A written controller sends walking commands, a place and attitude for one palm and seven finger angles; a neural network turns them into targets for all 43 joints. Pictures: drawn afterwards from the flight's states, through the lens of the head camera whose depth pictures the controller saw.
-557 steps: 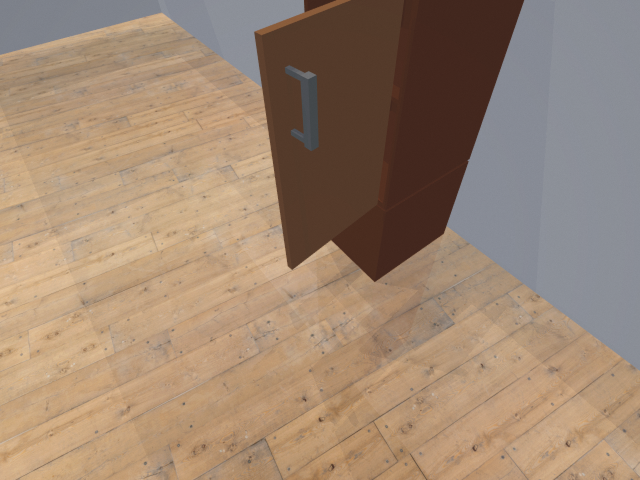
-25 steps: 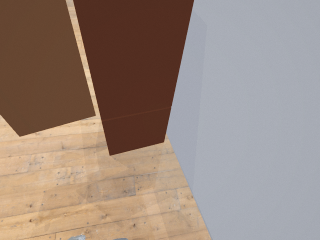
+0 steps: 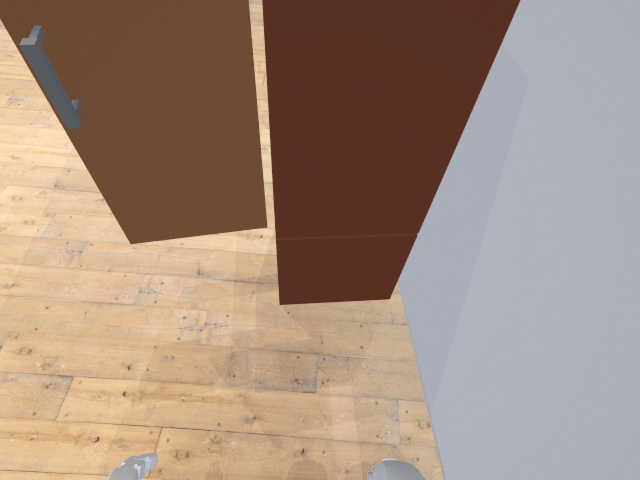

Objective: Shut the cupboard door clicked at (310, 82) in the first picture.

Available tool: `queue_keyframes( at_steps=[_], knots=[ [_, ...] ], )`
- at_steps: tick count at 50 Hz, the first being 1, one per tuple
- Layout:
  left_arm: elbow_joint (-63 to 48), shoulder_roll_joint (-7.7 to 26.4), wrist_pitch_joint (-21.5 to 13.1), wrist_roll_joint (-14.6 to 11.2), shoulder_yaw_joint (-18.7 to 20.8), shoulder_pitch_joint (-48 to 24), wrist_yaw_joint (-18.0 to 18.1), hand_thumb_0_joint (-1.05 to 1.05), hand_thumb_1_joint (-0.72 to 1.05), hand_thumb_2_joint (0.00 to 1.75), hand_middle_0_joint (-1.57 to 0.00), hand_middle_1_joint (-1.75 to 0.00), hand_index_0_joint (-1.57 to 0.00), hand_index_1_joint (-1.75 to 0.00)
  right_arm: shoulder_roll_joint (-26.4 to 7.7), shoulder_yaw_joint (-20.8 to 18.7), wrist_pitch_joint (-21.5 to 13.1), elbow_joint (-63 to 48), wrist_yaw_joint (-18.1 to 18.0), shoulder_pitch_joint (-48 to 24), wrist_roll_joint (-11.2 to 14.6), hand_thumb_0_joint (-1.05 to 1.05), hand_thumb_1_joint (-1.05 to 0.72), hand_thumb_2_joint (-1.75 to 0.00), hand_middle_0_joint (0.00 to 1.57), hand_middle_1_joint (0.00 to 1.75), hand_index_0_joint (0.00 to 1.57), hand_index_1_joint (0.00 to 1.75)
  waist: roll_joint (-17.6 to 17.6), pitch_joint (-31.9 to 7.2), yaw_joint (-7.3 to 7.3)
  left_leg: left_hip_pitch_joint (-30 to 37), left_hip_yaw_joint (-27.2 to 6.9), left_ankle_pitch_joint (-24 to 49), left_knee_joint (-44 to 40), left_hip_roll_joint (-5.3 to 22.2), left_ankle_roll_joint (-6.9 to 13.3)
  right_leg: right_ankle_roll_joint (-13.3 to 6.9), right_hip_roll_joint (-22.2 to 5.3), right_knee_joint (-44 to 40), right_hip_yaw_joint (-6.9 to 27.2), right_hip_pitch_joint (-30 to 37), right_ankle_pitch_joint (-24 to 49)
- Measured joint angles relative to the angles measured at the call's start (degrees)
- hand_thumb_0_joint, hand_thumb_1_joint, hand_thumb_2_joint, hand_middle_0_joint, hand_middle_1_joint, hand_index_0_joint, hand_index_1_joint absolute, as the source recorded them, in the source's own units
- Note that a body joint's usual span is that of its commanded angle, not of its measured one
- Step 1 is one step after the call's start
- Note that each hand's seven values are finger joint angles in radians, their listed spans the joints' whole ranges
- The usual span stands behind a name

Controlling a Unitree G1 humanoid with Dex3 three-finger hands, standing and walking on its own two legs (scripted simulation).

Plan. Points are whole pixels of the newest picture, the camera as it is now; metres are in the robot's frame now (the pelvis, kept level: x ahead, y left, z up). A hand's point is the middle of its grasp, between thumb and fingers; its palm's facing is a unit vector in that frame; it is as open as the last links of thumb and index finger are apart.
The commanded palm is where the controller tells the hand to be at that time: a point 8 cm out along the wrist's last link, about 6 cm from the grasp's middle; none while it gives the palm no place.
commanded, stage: turn to face it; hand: left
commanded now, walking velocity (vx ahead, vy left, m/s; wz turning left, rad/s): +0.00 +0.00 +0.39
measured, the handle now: (56, 79) +0.63 +0.44 +0.11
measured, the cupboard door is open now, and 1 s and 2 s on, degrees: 97 97 97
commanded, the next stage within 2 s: take the last steps up to it in 0.30 s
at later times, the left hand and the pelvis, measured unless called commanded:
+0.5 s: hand out of the picture +0.00 +0.13 -0.16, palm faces +0.24 -0.94 -0.24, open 7.3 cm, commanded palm none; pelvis +0.00 -0.06 +0.00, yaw +12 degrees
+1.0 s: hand out of the picture +0.07 +0.24 -0.18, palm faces +0.30 -0.94 -0.17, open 7.4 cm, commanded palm none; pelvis +0.07 +0.04 +0.00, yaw +16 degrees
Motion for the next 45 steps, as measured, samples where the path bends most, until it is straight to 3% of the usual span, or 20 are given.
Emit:
queue_keyframes(
  at_steps=[5, 8, 9, 12, 14, 17, 24, 30, 32, 34, 37, 41, 45],
  knots=[
    [-0.95, -1.57, -0.54, -0.32, -0.79, -1.20, 0.14, 0.01, 0.91, 0.90, -0.19, -0.30, -0.20, -0.30, -0.82, -0.75, 0.75, 0.57, -0.11, 0.61, -0.19, 0.01, -0.91, -0.90, 0.20, 0.30, 0.21, 0.30, 1.33, 0.33, -0.93, -1.16, -2.46, -0.72, 1.90, -0.29, -1.72, -1.59, 2.14, -10.21, -0.56, 4.58, -0.83],
    [-1.93, -2.10, -1.75, -0.41, -1.23, -0.59, 0.18, 0.01, 0.91, 0.90, -0.20, -0.30, -0.20, -0.30, -1.33, -1.15, 1.13, 0.66, -0.10, 0.99, 0.30, 0.01, -0.91, -0.90, 0.20, 0.30, 0.21, 0.30, 1.19, -0.45, -0.72, -2.99, -3.28, -2.29, 5.04, -1.23, -3.23, -2.88, 2.44, -23.23, -0.74, 10.78, 5.29],
    [-1.90, -2.46, -2.36, -0.16, -1.18, -0.42, 0.37, 0.01, 0.91, 0.90, -0.20, -0.30, -0.20, -0.30, -1.67, -1.36, 1.26, 0.87, -0.05, 0.52, 0.59, 0.01, -0.91, -0.90, 0.20, 0.30, 0.21, 0.30, 1.48, -0.33, -0.35, -4.31, -2.87, -5.48, 8.13, -1.01, -3.95, -4.08, 2.67, -24.23, -0.81, 11.17, 5.91],
    [-1.68, -3.89, -2.77, 0.13, -1.96, 0.34, 0.41, 0.01, 0.91, 0.90, -0.20, -0.30, -0.20, -0.30, -2.96, -2.16, 1.95, 0.80, 0.27, -0.89, 0.43, 0.01, -0.91, -0.90, 0.20, 0.30, 0.20, 0.30, 2.75, 0.63, -1.01, -9.87, -0.03, -14.72, 24.96, -0.12, -5.71, -6.67, 2.37, -23.64, -3.04, 12.12, 4.87],
    [-1.45, -4.61, -2.95, -0.01, -2.21, 1.33, 0.39, 0.01, 0.91, 0.90, -0.20, -0.30, -0.20, -0.30, -3.54, -2.47, 2.32, 0.91, 0.58, -1.74, 0.31, 0.01, -0.91, -0.90, 0.20, 0.30, 0.20, 0.30, 2.82, 0.79, -1.10, -12.54, 1.95, -13.85, 33.80, 1.11, -6.85, -7.08, 1.86, -25.26, -4.23, 13.43, 5.33],
    [-0.88, -5.28, -3.39, -0.15, -2.39, 2.82, 0.34, 0.01, 0.91, 0.90, -0.20, -0.30, -0.20, -0.30, -3.86, -2.51, 2.52, 0.96, 0.77, -2.74, 0.37, 0.01, -0.91, -0.90, 0.20, 0.30, 0.20, 0.30, 2.24, 0.75, -0.90, -13.85, 3.44, -11.43, 38.63, 3.12, -8.08, -7.32, 1.17, -27.58, -5.87, 14.90, 6.35],
    [1.01, -4.78, -4.36, 0.45, -1.89, 6.40, 0.21, 0.00, 0.92, 0.90, -0.20, -0.30, -0.20, -0.30, -3.62, -1.98, 2.66, 1.59, 0.74, -5.48, 0.50, 0.01, -0.91, -0.90, 0.19, 0.30, 0.20, 0.30, 0.66, 0.34, 1.66, -9.16, 4.95, -13.05, 28.68, 5.01, -8.77, -7.05, -0.27, -29.06, -8.75, 15.97, 6.66],
    [4.34, -2.89, -4.76, 1.08, -0.86, 10.55, -0.77, 0.01, 0.91, 0.90, -0.20, -0.30, -0.20, -0.30, -2.58, -1.06, 1.38, 0.95, 1.62, -7.58, 0.44, 0.01, -0.91, -0.90, 0.19, 0.30, 0.20, 0.30, -1.16, -0.67, 4.48, -3.75, 8.17, -14.25, 16.76, 4.44, -7.23, -5.22, -2.37, -28.85, -10.23, 16.45, 5.98],
    [5.64, -1.92, -4.45, 1.02, -0.41, 12.04, -1.05, 0.01, 0.91, 0.90, -0.20, -0.30, -0.20, -0.30, -2.05, -0.56, 0.38, 0.35, 1.78, -7.90, 0.42, 0.01, -0.91, -0.90, 0.19, 0.30, 0.20, 0.30, -1.97, -1.15, 4.95, -0.69, 9.38, -11.06, 9.34, 4.12, -6.47, -4.12, -3.39, -27.38, -10.56, 16.21, 4.93],
    [6.79, -1.22, -3.65, 0.64, -0.07, 13.38, -1.44, 0.01, 0.91, 0.90, -0.20, -0.30, -0.20, -0.30, -1.89, -0.18, -1.12, -0.69, 1.61, -7.66, 0.24, 0.01, -0.91, -0.90, 0.19, 0.30, 0.20, 0.30, -1.79, -1.94, 4.74, 1.31, 9.33, -6.00, 3.86, 3.97, -4.29, -3.61, -3.87, -21.94, -10.42, 14.06, 0.70],
    [8.40, -0.51, -1.98, 0.75, 0.12, 13.26, -1.62, 0.01, 0.91, 0.90, -0.20, -0.30, -0.20, -0.30, -0.62, 0.63, -2.39, -1.33, 0.76, -6.30, -0.14, 0.01, -0.91, -0.90, 0.19, 0.30, 0.20, 0.30, -2.44, -1.88, 4.90, 2.41, 10.32, -6.94, 5.03, 2.78, -0.72, -4.81, -3.27, -4.53, -6.16, 7.05, -5.25],
    [8.65, -0.65, -2.38, 0.91, -0.14, 11.18, -1.97, 0.01, 0.91, 0.90, -0.19, -0.30, -0.20, -0.30, 1.12, 1.61, -3.94, 0.03, -0.34, -1.78, 0.03, 0.01, -0.91, -0.90, 0.20, 0.30, 0.20, 0.30, -2.06, -2.16, 3.96, 7.56, 9.98, -5.57, -1.76, 1.49, 0.12, -5.40, -2.45, 7.70, -4.03, -0.75, 1.70],
    [7.39, -1.65, -3.15, 0.59, -0.52, 7.79, -1.85, 0.01, 0.91, 0.90, -0.19, -0.30, -0.19, -0.30, 1.15, 1.65, -5.01, 2.93, -1.35, 3.11, 0.26, 0.00, -0.94, -0.90, 0.20, 0.30, 0.21, 0.30, -1.50, -1.82, 2.87, 12.22, 9.19, -4.20, -7.36, 0.45, 0.94, -5.34, -1.66, 8.72, -3.37, -5.32, 6.05]
  ],
)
